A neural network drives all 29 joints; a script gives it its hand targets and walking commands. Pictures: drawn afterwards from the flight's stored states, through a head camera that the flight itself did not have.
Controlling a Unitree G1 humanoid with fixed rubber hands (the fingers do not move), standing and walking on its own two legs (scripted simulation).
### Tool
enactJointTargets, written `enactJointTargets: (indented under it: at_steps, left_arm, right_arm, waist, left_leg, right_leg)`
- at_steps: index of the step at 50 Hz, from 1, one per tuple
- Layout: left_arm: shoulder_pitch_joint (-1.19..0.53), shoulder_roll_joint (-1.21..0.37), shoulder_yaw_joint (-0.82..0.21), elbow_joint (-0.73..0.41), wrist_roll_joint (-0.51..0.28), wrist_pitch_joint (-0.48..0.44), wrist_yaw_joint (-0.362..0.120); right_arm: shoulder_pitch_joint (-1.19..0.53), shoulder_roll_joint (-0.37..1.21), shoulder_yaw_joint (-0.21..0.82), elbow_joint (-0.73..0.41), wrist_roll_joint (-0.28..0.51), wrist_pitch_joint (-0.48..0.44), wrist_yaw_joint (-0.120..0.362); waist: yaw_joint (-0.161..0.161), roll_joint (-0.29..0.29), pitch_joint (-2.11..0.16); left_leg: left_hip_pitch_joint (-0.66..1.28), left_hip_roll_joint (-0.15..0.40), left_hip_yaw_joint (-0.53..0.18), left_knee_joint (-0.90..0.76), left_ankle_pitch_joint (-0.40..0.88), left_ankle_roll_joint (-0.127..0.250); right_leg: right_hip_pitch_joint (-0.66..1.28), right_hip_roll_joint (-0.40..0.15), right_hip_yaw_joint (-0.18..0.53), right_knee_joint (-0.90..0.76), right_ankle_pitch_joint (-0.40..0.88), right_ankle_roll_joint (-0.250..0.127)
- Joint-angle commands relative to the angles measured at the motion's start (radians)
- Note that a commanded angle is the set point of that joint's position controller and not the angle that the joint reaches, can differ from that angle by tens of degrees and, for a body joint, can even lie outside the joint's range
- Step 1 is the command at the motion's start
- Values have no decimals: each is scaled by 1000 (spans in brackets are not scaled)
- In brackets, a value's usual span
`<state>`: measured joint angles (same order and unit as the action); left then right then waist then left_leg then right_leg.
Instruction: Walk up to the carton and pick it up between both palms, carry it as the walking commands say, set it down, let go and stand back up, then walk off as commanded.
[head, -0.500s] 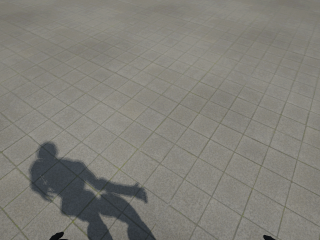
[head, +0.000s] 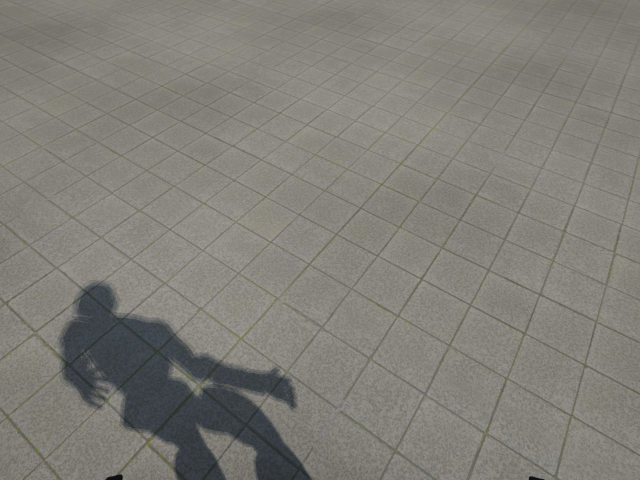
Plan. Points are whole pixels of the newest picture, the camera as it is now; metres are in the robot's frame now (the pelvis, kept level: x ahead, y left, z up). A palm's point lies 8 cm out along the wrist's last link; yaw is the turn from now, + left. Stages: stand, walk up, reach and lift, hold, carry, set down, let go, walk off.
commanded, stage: stand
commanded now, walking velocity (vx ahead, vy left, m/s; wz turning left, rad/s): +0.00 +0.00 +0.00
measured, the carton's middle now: out of the picture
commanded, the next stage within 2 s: walk up in 0.28 s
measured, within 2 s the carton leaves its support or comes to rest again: neither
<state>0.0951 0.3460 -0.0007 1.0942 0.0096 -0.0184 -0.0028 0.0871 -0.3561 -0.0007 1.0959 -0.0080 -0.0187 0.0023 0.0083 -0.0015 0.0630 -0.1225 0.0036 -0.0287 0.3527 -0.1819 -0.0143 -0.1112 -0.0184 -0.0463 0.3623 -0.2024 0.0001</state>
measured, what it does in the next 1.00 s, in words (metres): steps to the left, turning left: left foot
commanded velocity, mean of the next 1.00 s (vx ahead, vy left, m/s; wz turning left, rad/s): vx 0.00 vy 0.00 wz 0.00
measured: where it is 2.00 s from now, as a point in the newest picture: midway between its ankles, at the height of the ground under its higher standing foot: (120, 435)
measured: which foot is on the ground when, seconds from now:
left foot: down 0.00-0.52, up 0.54-0.80, down 0.82-1.00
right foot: down 0.00-0.82, up 0.84-1.00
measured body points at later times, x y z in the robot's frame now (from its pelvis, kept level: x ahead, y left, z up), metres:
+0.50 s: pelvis +0.01 +0.00 +0.00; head +0.02 +0.00 +0.45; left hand +0.09 +0.30 -0.13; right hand +0.10 -0.30 -0.13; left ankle +0.01 +0.13 -0.75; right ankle +0.00 -0.12 -0.75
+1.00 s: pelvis +0.09 +0.11 -0.01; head +0.11 +0.13 +0.43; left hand +0.07 +0.48 -0.10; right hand +0.35 -0.14 -0.10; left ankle +0.08 +0.25 -0.75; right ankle +0.14 +0.00 -0.73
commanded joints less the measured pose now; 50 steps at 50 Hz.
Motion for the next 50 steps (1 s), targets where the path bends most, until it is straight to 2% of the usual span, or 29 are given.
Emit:
enactJointTargets:
  at_steps: [1,7,8,11,12,14,21,22,23,24,25,26,27,29,30,33,35,37,39,40,41,42,43,44,45,46,48,49,50]
  left_arm:
    - [-43,191,36,-56,-1,-19,9]
    - [-23,201,40,-46,-2,-19,9]
    - [-30,204,40,-51,-6,-17,8]
    - [-32,202,41,-45,-2,-6,13]
    - [-35,195,41,-56,-3,-7,9]
    - [-37,198,37,-54,-3,-8,8]
    - [-48,213,49,-45,-2,-7,10]
    - [-40,195,45,-45,-5,-11,10]
    - [-48,189,40,-54,-5,-11,10]
    - [20,425,125,-93,-10,-28,6]
    - [69,468,144,-91,-7,-39,14]
    - [116,495,150,-110,4,-56,27]
    - [106,467,153,-138,10,-74,31]
    - [11,419,150,-178,25,-93,30]
    - [4,411,149,-179,29,-97,29]
    - [11,422,154,-186,35,-107,22]
    - [-20,442,161,-192,33,-102,14]
    - [-64,427,154,-206,30,-97,6]
    - [-105,416,145,-212,20,-89,2]
    - [-129,369,129,-223,9,-89,-8]
    - [-135,328,123,-270,9,-85,-14]
    - [-133,321,103,-286,10,-92,-17]
    - [-92,363,112,-272,12,-105,-18]
    - [-58,377,106,-252,-3,-116,-19]
    - [-5,383,103,-228,-21,-120,-18]
    - [31,380,117,-212,-27,-117,-15]
    - [90,395,124,-210,-21,-112,-2]
    - [141,388,125,-198,-10,-115,4]
    - [227,395,133,-176,-6,-116,11]
  right_arm:
    - [-36,-186,-34,-53,1,-14,-6]
    - [-27,-216,-36,-48,-6,-13,-7]
    - [-24,-212,-35,-48,-1,-10,-9]
    - [-55,-218,-38,-51,-4,-15,-12]
    - [-44,-200,-32,-53,0,-17,-11]
    - [-35,-201,-35,-52,2,-13,-10]
    - [-40,-197,-32,-44,1,-13,-13]
    - [-25,-209,-33,-36,2,-13,-10]
    - [-44,-197,-32,-44,-4,-16,-11]
    - [-101,-294,-114,-267,-64,27,48]
    - [-137,-262,-117,-303,-55,40,108]
    - [-205,-232,-106,-342,-74,44,130]
    - [-206,-229,-107,-354,-92,45,144]
    - [-127,-244,-141,-348,-87,50,177]
    - [-127,-239,-149,-342,-76,51,191]
    - [-98,-237,-162,-331,-48,59,218]
    - [-110,-251,-165,-337,-39,57,227]
    - [-43,-255,-168,-308,-31,46,224]
    - [30,-270,-164,-289,-20,33,208]
    - [123,-321,-172,-265,-23,29,193]
    - [203,-424,-189,-256,-42,33,173]
    - [169,-523,-199,-272,-46,37,168]
    - [87,-522,-181,-313,-23,40,166]
    - [45,-472,-174,-339,-28,40,167]
    - [25,-428,-166,-356,-35,38,161]
    - [21,-400,-161,-367,-45,34,167]
    - [-41,-387,-149,-409,-46,27,179]
    - [-108,-385,-154,-431,-45,31,183]
    - [-147,-363,-139,-445,-34,29,184]
  waist:
    - [-13,-37,-105]
    - [1,23,-92]
    - [0,-15,-98]
    - [18,18,-51]
    - [10,-11,-70]
    - [1,20,-66]
    - [-2,-20,-73]
    - [1,26,-91]
    - [4,-13,-102]
    - [4,64,-92]
    - [29,-58,-61]
    - [96,-131,-72]
    - [101,-86,-96]
    - [27,-101,-115]
    - [10,-78,-106]
    - [-7,-112,-126]
    - [-22,-78,-104]
    - [-73,-92,-111]
    - [-110,-78,-103]
    - [-168,69,-126]
    - [-206,290,-89]
    - [-183,394,-44]
    - [-138,287,-85]
    - [-101,187,-94]
    - [-65,143,-105]
    - [-52,160,-121]
    - [-23,217,-158]
    - [15,235,-167]
    - [75,185,-189]
  left_leg:
    - [14,122,-92,-54,150,45]
    - [13,114,-74,-50,169,42]
    - [26,118,-78,-41,183,38]
    - [-11,116,-74,-58,143,39]
    - [0,116,-81,-57,146,34]
    - [-7,111,-75,-64,141,35]
    - [18,120,-84,-69,143,38]
    - [22,119,-79,-64,162,40]
    - [17,117,-80,-61,160,41]
    - [-443,72,-207,31,-25,105]
    - [-590,55,-167,177,-177,111]
    - [-650,95,-42,396,-177,55]
    - [-639,147,-51,483,-187,25]
    - [-594,183,-86,531,-145,18]
    - [-567,186,-63,496,-134,17]
    - [-469,174,6,417,-103,24]
    - [-446,162,61,375,-77,37]
    - [-336,110,129,311,-64,49]
    - [-166,91,153,200,-33,71]
    - [-53,45,77,95,-88,115]
    - [75,173,-264,-118,-285,198]
    - [170,251,-577,-230,-399,281]
    - [158,301,-652,-220,-387,362]
    - [171,294,-564,-163,-293,355]
    - [141,243,-432,-103,-184,300]
    - [64,208,-347,-98,-141,266]
    - [-94,165,-304,-133,-74,223]
    - [-213,131,-282,-86,-75,203]
    - [-346,69,-184,-18,-92,136]
  right_leg:
    - [15,-113,86,-55,123,-26]
    - [24,-117,97,-63,134,-26]
    - [9,-111,95,-59,123,-26]
    - [17,-113,101,-72,87,-30]
    - [19,-118,97,-67,86,-32]
    - [19,-116,98,-67,89,-33]
    - [18,-114,99,-77,111,-30]
    - [25,-121,101,-69,111,-31]
    - [44,-114,96,-74,123,-26]
    - [247,-154,71,3,-99,-112]
    - [282,-303,206,-99,-269,-176]
    - [265,-501,252,-226,-310,-245]
    - [213,-537,223,-230,-217,-255]
    - [141,-484,114,-200,-183,-244]
    - [126,-453,30,-175,-154,-232]
    - [62,-416,-64,-145,-143,-229]
    - [38,-398,-122,-109,-122,-199]
    - [-34,-342,-179,-26,-79,-170]
    - [-140,-300,-225,66,-175,-135]
    - [-181,-195,-276,313,-79,-91]
    - [-431,-80,-314,618,-208,-51]
    - [-689,-19,-137,731,-441,-23]
    - [-671,-65,5,743,-426,-15]
    - [-660,-95,13,687,-356,-12]
    - [-581,-109,8,570,-288,-3]
    - [-487,-91,-13,450,-269,-2]
    - [-271,-31,-58,254,-187,6]
    - [-104,-29,-39,152,-135,-5]
    - [114,-9,-70,-32,-14,-21]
